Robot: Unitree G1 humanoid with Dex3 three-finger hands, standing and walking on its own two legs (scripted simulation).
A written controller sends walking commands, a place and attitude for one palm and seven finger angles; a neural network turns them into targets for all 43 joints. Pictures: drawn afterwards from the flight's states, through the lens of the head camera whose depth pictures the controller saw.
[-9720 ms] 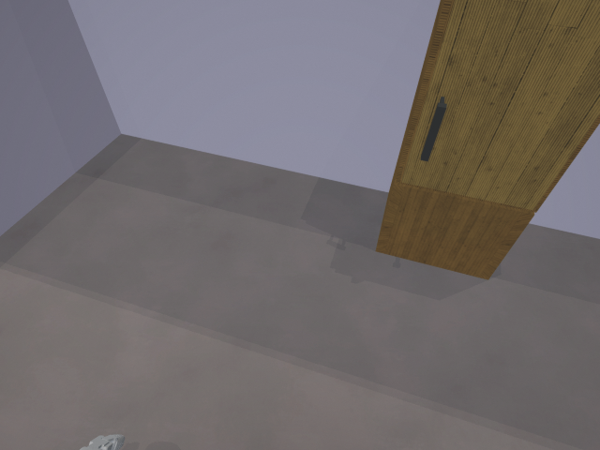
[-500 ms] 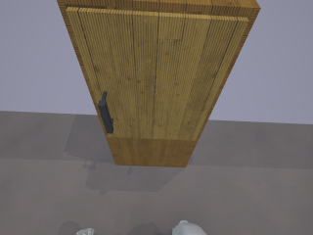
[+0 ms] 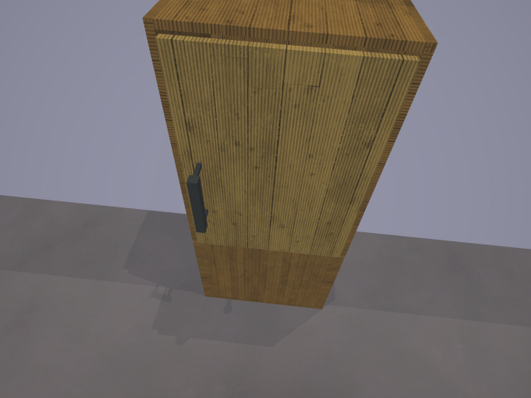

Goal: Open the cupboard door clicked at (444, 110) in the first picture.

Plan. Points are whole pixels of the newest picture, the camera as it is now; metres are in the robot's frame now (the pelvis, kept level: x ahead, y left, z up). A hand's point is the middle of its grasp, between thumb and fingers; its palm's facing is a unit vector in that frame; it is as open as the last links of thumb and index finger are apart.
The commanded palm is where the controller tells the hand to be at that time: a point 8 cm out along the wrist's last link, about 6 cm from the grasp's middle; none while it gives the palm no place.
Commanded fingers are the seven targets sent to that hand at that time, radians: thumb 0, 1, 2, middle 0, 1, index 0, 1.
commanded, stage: come to a stop and stand still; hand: left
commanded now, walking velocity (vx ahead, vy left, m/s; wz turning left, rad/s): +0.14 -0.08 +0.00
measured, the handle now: (200, 199) +0.54 +0.21 -0.10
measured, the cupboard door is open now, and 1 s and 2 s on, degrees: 0 0 0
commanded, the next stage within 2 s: look again from close up in 0.24 s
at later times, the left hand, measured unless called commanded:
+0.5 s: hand out of the picture +0.00 +0.14 -0.17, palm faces -0.03 -0.97 -0.22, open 7.3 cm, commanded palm none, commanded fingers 0.00 0.90 0.90 -0.20 -0.30 -0.20 -0.30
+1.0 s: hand out of the picture +0.07 +0.14 -0.13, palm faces +0.14 -0.96 -0.22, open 7.3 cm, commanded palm +0.11 +0.18 -0.07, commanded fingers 0.00 0.78 0.85 -0.21 -0.38 -0.21 -0.38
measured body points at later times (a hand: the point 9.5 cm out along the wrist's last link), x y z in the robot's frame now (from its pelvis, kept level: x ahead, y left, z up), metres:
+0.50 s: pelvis +0.00 -0.03 +0.00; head +0.02 -0.05 +0.45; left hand +0.01 +0.19 -0.15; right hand -0.03 -0.24 -0.17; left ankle -0.01 +0.09 -0.73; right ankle -0.03 -0.11 -0.73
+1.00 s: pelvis +0.00 -0.05 +0.00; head +0.01 -0.06 +0.45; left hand +0.07 +0.19 -0.11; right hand +0.03 -0.28 -0.15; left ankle -0.02 +0.09 -0.73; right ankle -0.03 -0.11 -0.73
